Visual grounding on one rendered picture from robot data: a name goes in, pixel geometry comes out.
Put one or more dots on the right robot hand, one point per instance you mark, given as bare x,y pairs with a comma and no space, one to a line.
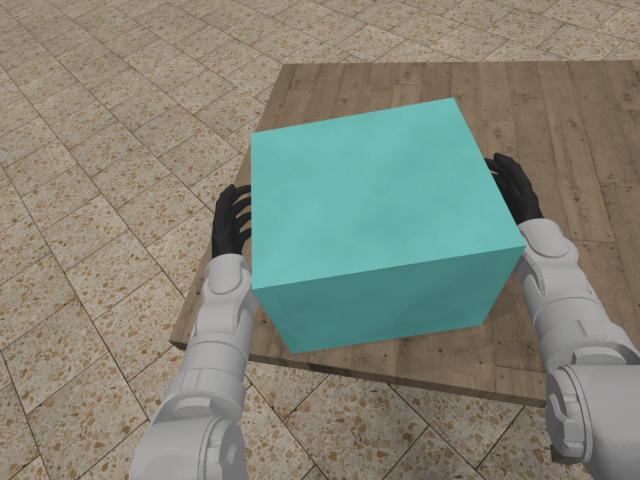
515,188

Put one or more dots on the table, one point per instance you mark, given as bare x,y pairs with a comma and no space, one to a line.
574,128

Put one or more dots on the robot left upper arm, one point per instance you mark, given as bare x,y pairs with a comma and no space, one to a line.
206,448

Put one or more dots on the left robot hand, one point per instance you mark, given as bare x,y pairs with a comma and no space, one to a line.
226,238

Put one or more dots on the robot left forearm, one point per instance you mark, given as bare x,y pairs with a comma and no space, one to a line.
210,381

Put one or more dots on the robot right upper arm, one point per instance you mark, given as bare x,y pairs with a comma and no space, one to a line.
593,415

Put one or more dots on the robot right forearm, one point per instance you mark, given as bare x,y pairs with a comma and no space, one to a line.
571,323

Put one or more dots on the carton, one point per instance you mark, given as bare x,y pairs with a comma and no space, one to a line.
376,226

